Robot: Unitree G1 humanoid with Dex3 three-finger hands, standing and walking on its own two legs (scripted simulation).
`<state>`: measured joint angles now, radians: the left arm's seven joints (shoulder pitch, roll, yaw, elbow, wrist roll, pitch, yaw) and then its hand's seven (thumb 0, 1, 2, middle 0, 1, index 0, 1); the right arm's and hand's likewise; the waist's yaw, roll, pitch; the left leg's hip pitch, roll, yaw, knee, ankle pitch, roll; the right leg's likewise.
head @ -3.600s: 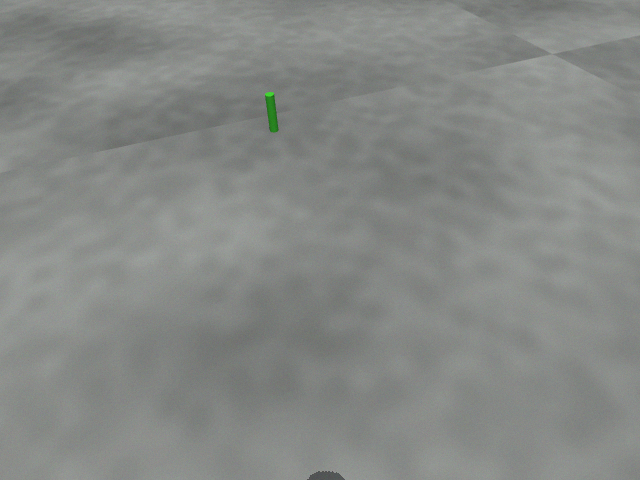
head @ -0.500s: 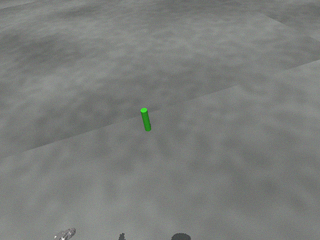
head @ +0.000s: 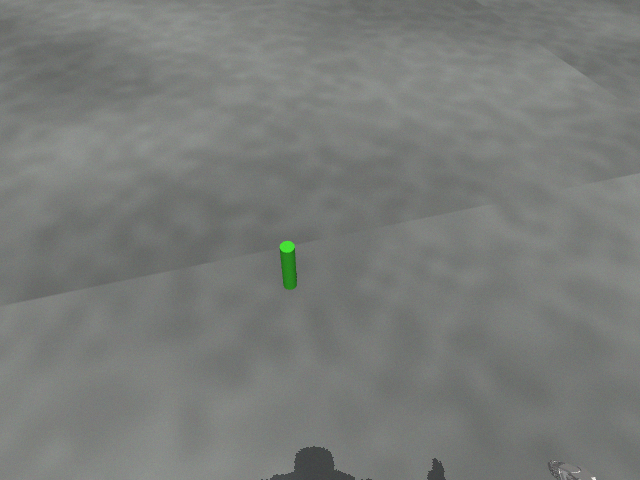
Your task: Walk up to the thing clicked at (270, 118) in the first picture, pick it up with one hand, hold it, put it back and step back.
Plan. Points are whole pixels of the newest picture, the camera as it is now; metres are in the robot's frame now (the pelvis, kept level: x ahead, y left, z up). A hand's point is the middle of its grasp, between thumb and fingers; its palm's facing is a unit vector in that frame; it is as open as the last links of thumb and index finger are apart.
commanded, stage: walk up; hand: left
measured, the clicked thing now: (288, 266) +0.88 +0.14 -0.65
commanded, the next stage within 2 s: none
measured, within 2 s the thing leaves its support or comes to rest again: neither
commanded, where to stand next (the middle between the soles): +0.52 -0.05 m, yaw -1 degrees
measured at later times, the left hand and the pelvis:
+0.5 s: hand (201, 391) +0.27 +0.20 -0.11, palm faces -0.02 -0.91 -0.42, open 7.3 cm; pelvis +0.18 -0.07 +0.00, yaw -1 degrees
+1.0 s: hand (195, 338) +0.37 +0.24 -0.16, palm faces -0.04 -0.94 -0.33, open 7.4 cm; pelvis +0.33 -0.02 +0.00, yaw +1 degrees
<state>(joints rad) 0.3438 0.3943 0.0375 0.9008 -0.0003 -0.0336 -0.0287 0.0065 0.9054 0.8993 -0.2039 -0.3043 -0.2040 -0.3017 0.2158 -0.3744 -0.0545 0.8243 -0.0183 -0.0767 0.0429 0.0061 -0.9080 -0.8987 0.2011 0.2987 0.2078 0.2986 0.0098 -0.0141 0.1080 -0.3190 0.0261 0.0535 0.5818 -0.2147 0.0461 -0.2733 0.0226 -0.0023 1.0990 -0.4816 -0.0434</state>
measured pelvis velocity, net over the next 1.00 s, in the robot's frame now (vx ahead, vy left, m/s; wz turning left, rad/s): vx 0.33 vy -0.02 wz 0.01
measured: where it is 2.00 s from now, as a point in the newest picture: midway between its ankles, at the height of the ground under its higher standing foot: (341, 389)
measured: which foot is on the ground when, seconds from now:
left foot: down 0.00-0.40, up 0.42-0.84, down 0.86-1.00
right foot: up 0.00-0.34, down 0.36-0.88, up 0.90-1.00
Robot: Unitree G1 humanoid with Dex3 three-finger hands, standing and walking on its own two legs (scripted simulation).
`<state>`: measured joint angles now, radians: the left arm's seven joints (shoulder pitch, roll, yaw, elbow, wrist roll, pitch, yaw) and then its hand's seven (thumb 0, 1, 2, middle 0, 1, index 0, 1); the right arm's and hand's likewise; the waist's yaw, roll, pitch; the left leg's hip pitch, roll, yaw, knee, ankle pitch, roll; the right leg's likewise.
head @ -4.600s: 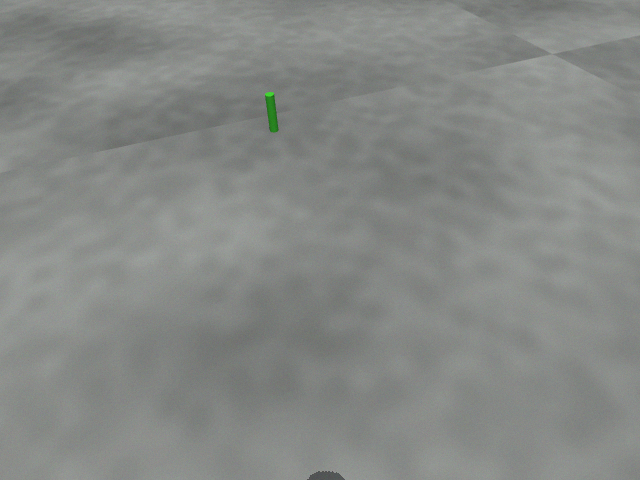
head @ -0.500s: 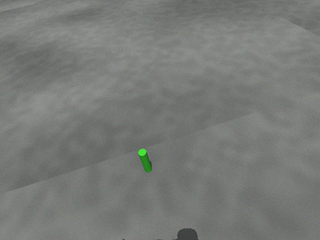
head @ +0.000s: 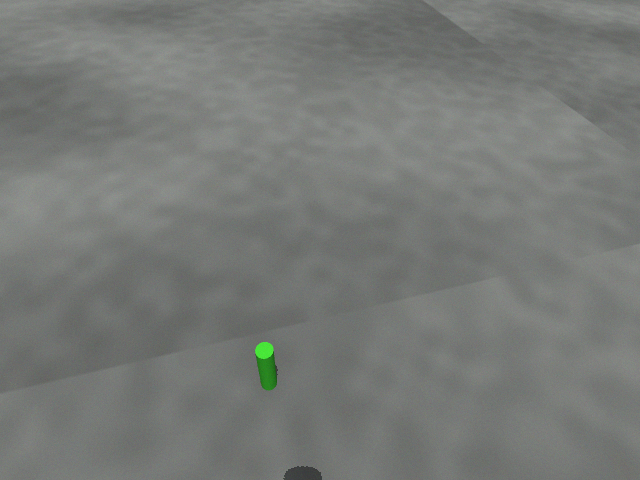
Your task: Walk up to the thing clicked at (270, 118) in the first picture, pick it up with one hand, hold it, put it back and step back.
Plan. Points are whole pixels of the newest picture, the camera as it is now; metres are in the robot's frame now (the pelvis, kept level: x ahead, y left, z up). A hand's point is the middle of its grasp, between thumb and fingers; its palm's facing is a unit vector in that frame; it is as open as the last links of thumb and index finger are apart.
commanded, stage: walk up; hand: left
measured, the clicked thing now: (266, 367) +0.55 +0.16 -0.65
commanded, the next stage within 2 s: none
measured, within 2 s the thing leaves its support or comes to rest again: neither
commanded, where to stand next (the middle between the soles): +0.19 -0.03 m, yaw -1 degrees
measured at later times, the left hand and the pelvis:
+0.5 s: hand (171, 472) +0.17 +0.21 -0.11, palm faces -0.05 -0.90 -0.43, open 7.4 cm; pelvis +0.09 -0.05 +0.00, yaw -2 degrees
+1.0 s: hand out of the picture +0.17 +0.23 -0.16, palm faces -0.01 -0.95 -0.31, open 7.4 cm; pelvis +0.11 -0.02 +0.00, yaw +0 degrees
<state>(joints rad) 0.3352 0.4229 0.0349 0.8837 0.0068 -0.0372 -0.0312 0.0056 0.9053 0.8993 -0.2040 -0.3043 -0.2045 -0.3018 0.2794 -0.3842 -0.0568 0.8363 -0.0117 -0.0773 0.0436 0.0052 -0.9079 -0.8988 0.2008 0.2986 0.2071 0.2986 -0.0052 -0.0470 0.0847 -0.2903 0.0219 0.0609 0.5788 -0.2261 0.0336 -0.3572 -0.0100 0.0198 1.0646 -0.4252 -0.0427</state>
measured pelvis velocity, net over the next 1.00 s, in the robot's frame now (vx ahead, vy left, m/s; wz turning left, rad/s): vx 0.11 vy -0.02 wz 0.00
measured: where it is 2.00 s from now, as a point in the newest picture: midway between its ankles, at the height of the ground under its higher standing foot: outside the picture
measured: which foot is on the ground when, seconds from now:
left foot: down 0.00-0.34, up 0.36-0.70, down 0.72-1.00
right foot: up 0.00-0.30, down 0.32-1.00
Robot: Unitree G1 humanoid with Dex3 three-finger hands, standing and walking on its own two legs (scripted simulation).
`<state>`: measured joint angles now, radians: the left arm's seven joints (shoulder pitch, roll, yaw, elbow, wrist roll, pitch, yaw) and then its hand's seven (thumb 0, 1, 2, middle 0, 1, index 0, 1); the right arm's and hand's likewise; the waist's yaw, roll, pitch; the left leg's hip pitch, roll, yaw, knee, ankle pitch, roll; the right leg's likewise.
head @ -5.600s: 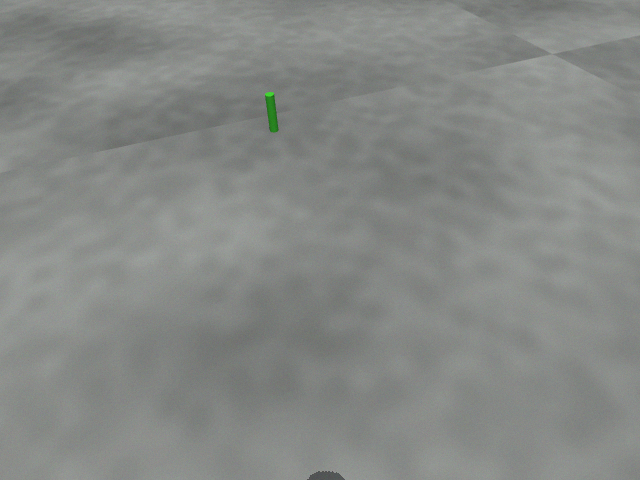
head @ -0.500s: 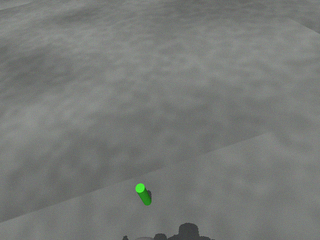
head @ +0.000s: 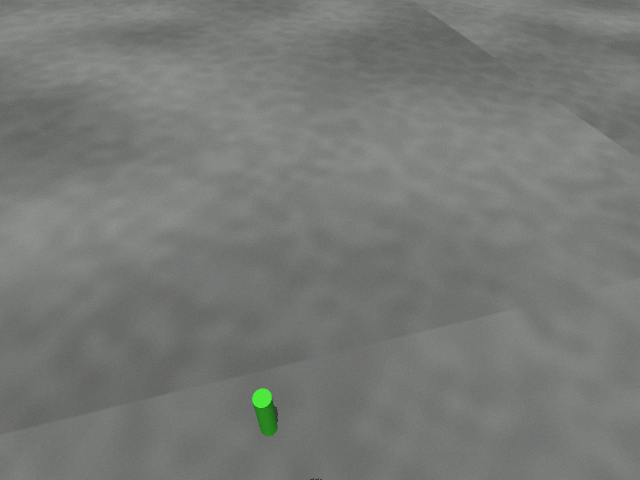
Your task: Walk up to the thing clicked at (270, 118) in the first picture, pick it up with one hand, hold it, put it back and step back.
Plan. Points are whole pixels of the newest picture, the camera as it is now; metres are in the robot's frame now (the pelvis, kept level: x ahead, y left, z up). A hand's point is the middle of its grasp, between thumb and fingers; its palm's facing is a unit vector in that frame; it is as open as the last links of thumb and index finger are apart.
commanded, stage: walk up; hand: left
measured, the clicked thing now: (265, 413) +0.44 +0.18 -0.66
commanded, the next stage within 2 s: stand in 1.38 s
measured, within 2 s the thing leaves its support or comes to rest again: neither
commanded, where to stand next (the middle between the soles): +0.08 -0.01 m, yaw -1 degrees
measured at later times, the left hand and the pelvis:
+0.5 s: hand out of the picture +0.12 +0.25 -0.14, palm faces +0.01 -0.94 -0.35, open 7.4 cm; pelvis +0.04 +0.00 +0.01, yaw +0 degrees
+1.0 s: hand out of the picture +0.13 +0.25 -0.14, palm faces -0.02 -0.94 -0.33, open 7.4 cm; pelvis +0.04 +0.00 +0.02, yaw +0 degrees
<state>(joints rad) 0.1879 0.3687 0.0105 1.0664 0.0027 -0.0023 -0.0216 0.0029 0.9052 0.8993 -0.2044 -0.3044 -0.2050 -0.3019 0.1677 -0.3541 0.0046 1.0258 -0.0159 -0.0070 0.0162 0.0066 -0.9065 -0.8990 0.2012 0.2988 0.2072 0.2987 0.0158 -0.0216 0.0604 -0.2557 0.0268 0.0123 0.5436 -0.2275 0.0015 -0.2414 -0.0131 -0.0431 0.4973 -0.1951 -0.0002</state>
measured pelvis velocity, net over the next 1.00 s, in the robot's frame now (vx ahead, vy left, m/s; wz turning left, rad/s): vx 0.04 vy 0.00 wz -0.01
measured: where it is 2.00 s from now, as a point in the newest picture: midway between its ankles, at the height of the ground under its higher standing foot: outside the picture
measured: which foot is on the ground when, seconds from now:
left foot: down 0.00-1.00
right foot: down 0.00-1.00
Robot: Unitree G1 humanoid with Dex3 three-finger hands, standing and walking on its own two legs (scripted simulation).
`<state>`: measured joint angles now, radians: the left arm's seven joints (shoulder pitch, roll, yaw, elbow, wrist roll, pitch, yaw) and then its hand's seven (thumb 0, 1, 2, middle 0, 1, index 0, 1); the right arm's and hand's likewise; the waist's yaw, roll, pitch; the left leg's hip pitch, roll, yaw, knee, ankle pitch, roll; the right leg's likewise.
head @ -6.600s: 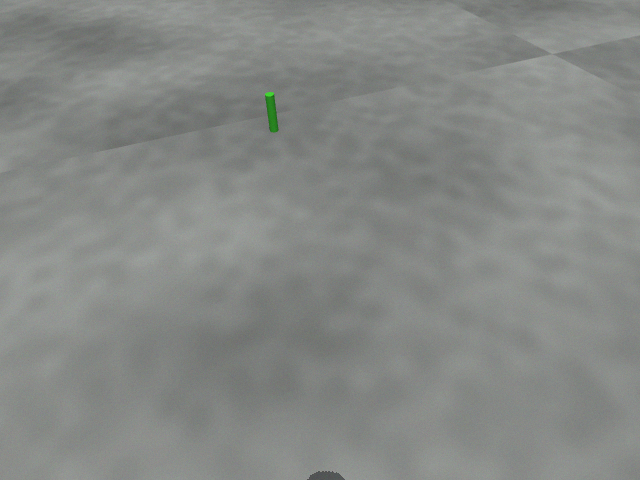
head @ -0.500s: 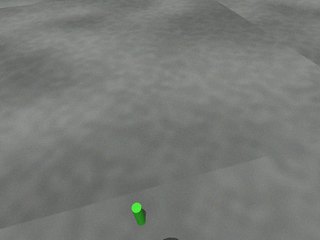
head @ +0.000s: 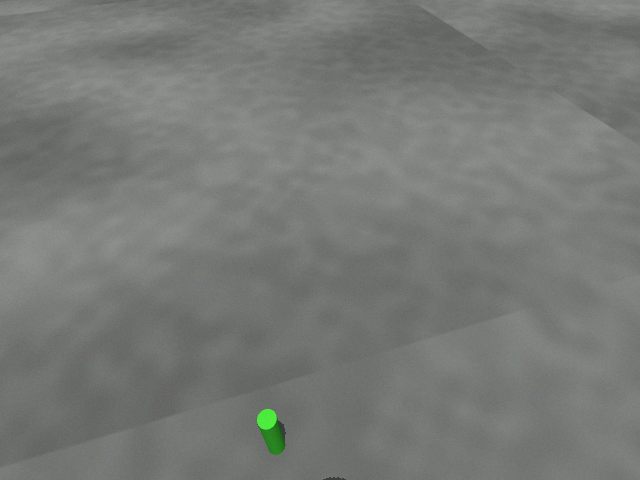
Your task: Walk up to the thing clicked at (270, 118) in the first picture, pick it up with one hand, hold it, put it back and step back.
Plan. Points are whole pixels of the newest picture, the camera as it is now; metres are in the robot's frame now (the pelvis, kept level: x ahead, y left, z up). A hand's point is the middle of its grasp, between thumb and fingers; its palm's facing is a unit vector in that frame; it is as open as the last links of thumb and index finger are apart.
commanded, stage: walk up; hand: left
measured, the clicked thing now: (272, 433) +0.40 +0.18 -0.67
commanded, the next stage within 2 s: stand in 0.38 s
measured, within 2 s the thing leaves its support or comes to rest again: neither
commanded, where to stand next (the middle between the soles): +0.04 -0.01 m, yaw -1 degrees
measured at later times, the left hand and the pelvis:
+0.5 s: hand out of the picture +0.07 +0.25 -0.16, palm faces -0.01 -0.94 -0.33, open 7.4 cm; pelvis +0.00 +0.00 +0.00, yaw +0 degrees
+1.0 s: hand out of the picture +0.08 +0.25 -0.15, palm faces -0.01 -0.94 -0.35, open 7.4 cm; pelvis +0.01 +0.00 +0.00, yaw +1 degrees
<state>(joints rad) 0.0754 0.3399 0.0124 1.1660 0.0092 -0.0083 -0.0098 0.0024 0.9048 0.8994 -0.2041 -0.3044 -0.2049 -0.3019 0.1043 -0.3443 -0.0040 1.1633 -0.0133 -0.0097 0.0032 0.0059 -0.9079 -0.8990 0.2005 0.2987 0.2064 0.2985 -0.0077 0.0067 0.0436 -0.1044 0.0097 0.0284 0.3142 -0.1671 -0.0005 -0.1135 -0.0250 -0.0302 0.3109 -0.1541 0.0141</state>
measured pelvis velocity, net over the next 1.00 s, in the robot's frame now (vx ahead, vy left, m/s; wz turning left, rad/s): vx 0.01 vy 0.00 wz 0.01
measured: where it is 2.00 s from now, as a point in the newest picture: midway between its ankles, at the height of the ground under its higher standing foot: outside the picture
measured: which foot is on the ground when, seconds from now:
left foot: down 0.00-1.00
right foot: down 0.00-1.00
